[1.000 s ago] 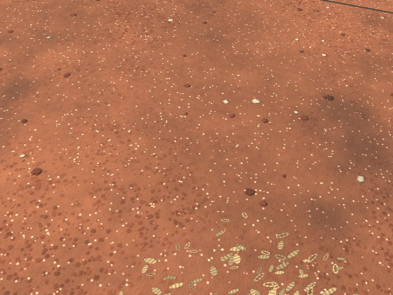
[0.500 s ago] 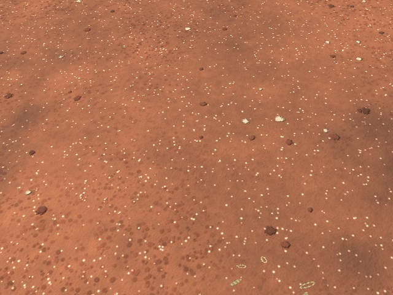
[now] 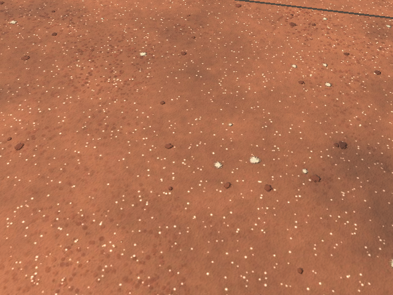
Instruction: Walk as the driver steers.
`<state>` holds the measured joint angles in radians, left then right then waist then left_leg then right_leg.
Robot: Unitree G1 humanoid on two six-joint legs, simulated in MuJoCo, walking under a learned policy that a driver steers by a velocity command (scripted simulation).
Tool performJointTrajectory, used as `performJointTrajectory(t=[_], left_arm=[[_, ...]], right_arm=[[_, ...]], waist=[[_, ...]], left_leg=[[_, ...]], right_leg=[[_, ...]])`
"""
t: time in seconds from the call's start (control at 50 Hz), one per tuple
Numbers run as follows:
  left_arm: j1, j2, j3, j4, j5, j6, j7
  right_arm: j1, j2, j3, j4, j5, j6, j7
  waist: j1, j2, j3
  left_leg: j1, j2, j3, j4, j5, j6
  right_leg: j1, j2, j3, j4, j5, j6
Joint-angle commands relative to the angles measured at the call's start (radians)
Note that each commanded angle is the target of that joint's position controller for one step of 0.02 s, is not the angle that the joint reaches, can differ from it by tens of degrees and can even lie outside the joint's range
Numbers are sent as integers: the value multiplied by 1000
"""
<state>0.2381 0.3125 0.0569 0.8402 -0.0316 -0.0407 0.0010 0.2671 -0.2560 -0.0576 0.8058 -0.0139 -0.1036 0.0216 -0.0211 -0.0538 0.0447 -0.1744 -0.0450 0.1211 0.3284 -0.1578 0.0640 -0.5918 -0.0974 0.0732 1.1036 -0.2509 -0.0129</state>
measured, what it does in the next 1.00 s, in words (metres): walks ahead, turning right: right foot, then left foot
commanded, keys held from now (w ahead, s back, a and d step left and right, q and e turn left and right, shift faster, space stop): w+e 0.56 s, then w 0.02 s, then no key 0.42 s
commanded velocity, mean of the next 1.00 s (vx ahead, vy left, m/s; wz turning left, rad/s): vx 0.39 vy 0.00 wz -0.40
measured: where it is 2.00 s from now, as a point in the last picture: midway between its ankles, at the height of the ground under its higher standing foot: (237, 271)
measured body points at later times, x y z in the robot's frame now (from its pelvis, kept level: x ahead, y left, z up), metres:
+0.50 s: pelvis +0.29 -0.08 +0.00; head +0.32 -0.10 +0.44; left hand +0.46 +0.17 -0.11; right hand +0.36 -0.38 -0.11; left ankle +0.31 +0.09 -0.66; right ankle +0.30 -0.15 -0.74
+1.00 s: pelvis +0.51 -0.09 -0.01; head +0.55 -0.10 +0.44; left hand +0.72 +0.11 -0.13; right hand +0.55 -0.38 -0.12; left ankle +0.63 -0.04 -0.74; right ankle +0.44 -0.23 -0.71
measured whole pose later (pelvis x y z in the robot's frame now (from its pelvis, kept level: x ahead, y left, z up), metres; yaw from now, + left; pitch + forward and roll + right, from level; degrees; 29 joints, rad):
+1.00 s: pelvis +0.51 -0.09 -0.01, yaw -25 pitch +1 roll +0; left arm 0.23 0.28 0.05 0.75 0.00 0.04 0.04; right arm 0.12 -0.22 -0.02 0.79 -0.02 -0.04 0.03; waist 0.00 -0.02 0.06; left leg -0.37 -0.04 0.01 0.46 -0.11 0.04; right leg -0.39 -0.02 0.08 0.83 -0.46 0.06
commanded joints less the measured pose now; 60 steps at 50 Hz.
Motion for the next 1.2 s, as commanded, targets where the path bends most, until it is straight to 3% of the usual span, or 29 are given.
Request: performJointTrajectory(t=[0.02,0.12,0.2,0.26,0.3,0.32,0.34,0.36,0.38,0.4,0.42,0.44,0.5,0.6,0.68,0.76,0.78,0.8,0.82,0.84,0.86,0.88,0.92,1.0,1.06,1.08,1.1,1.14,1.2], left_arm=[[37,44,16,-48,6,10,6],[-122,6,1,-102,15,-9,-27],[-222,8,-3,-168,13,-8,-51],[-193,42,14,-197,12,-3,-65],[1,109,55,-163,7,4,-59],[173,176,90,-122,6,10,-42],[205,297,117,-115,-2,13,-26],[206,252,96,-152,5,-2,-30],[180,183,75,-149,16,-15,-33],[129,153,67,-153,14,-23,-32],[58,120,57,-164,12,-25,-32],[12,92,47,-182,22,-27,-27],[-3,109,50,-197,21,-29,-13],[48,137,58,-178,15,-16,15],[128,121,52,-134,16,0,22],[74,91,42,-137,25,10,29],[80,58,31,-155,36,8,28],[221,13,13,-144,35,2,27],[317,38,10,-117,25,4,20],[271,114,28,-109,12,19,18],[171,127,34,-120,9,38,25],[112,120,35,-132,17,58,31],[102,71,27,-132,26,86,39],[120,21,11,-97,36,76,41],[98,19,10,-85,51,76,33],[65,42,11,-104,65,75,34],[29,104,22,-118,60,76,39],[12,62,17,-101,54,62,35],[4,36,9,-89,51,33,33]], right_arm=[[-59,-126,-31,-45,-7,-28,-10],[-22,-163,-38,-15,3,-14,-29],[44,-188,-50,22,22,20,-34],[21,-222,-61,19,32,48,-43],[-8,-237,-64,8,36,66,-52],[-11,-219,-54,-3,31,63,-56],[86,-80,-11,-54,-7,39,-41],[34,-100,-1,-67,14,-5,-26],[-79,-167,-19,-98,55,-33,-12],[-110,-160,-14,-111,57,-47,-12],[-114,-159,-17,-101,32,-50,-20],[-99,-172,-26,-95,15,-41,-23],[-73,-142,-24,-96,-1,-8,-23],[-236,-86,1,-140,1,-2,-16],[-294,-104,-4,-162,5,-18,3],[-157,-147,-26,-123,-15,-34,6],[-91,-190,-33,-118,-32,-40,2],[-30,-230,-36,-118,-54,-33,-3],[17,-162,-24,-84,-22,-14,5],[-19,-134,-13,-92,9,1,12],[-78,-119,-7,-100,10,15,10],[-143,-93,8,-106,2,26,10],[-224,-96,10,-101,-10,43,8],[-209,-115,2,-69,-5,56,-6],[-212,-90,16,-49,8,66,-9],[-189,-68,25,-35,2,65,-6],[-161,-80,22,-31,-7,65,-2],[-184,-89,19,-26,-6,69,-9],[-150,-76,20,4,-1,72,-18]], waist=[[32,115,2],[-28,85,35],[-60,76,62],[-12,117,11],[106,131,-108],[190,82,-198],[102,-184,-284],[125,-128,-434],[158,-59,-318],[124,3,-214],[76,59,-136],[40,39,-113],[4,31,-86],[62,-14,-35],[100,-40,-57],[10,-54,-111],[-11,7,-202],[17,206,-343],[23,333,-466],[10,223,-393],[4,151,-286],[16,119,-195],[61,172,-108],[53,196,-174],[67,159,-152],[56,127,-123],[11,51,-72],[17,-10,-20],[8,-21,-35]], left_leg=[[-5,281,-139,-229,157,139],[60,261,7,-238,210,103],[244,320,38,-171,301,95],[319,335,73,-21,683,64],[271,302,104,269,890,28],[91,260,113,532,720,-14],[-376,89,82,911,-115,-86],[-549,-16,-168,1083,-447,-88],[-645,48,-227,1087,-368,-60],[-638,93,-218,1006,-281,-41],[-583,129,-211,906,-228,-45],[-505,153,-216,844,-188,-54],[-428,155,-191,724,-136,-101],[-355,92,-151,332,192,-141],[-287,44,-153,193,316,-107],[-146,44,-150,85,328,-30],[38,143,-219,122,632,10],[351,371,-462,191,967,176],[432,474,-667,162,890,281],[349,442,-660,120,595,257],[241,394,-588,82,387,210],[108,352,-524,36,267,183],[-103,265,-401,-37,141,131],[-117,232,-309,-29,193,143],[-186,194,-285,-27,-127,82],[-226,169,-276,-22,-260,29],[-231,111,-231,-5,-328,-16],[-121,76,-180,58,-224,-45],[-88,74,-168,104,-77,-29]], right_leg=[[-66,-42,57,-71,143,22],[-40,-17,-42,-373,365,13],[-120,-3,-80,-471,280,-22],[-30,62,-151,-484,127,-72],[240,145,-193,-511,85,-127],[532,136,-112,-563,126,-172],[911,-127,394,-595,23,-345],[1029,-242,785,-779,-105,-442],[966,-219,655,-816,-66,-378],[828,-178,521,-812,8,-338],[676,-134,414,-818,122,-307],[574,-106,348,-836,222,-295],[431,-68,265,-878,361,-300],[327,26,126,-863,344,-220],[401,1,155,-769,405,-171],[496,3,198,-556,523,-112],[439,66,171,-402,418,-71],[215,169,121,-102,-31,1],[124,191,127,68,-457,43],[74,147,153,137,-441,59],[37,118,114,152,-385,73],[39,92,85,94,-346,80],[169,53,34,-121,-283,84],[361,66,-24,-402,-104,75],[496,74,-39,-613,98,37],[512,24,21,-649,130,12],[440,-12,62,-661,31,-21],[277,26,43,-693,-173,-27],[303,30,35,-679,-3,4]])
